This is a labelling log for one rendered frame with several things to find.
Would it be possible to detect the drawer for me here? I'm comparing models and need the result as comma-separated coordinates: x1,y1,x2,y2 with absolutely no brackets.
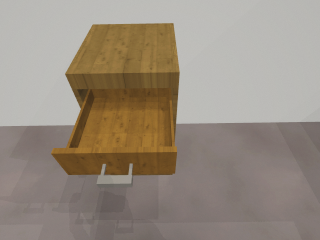
51,88,177,175

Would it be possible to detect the cabinet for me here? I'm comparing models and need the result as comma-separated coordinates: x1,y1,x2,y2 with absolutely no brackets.
65,23,180,176

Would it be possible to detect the handle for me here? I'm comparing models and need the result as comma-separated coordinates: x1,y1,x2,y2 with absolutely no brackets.
96,163,133,188

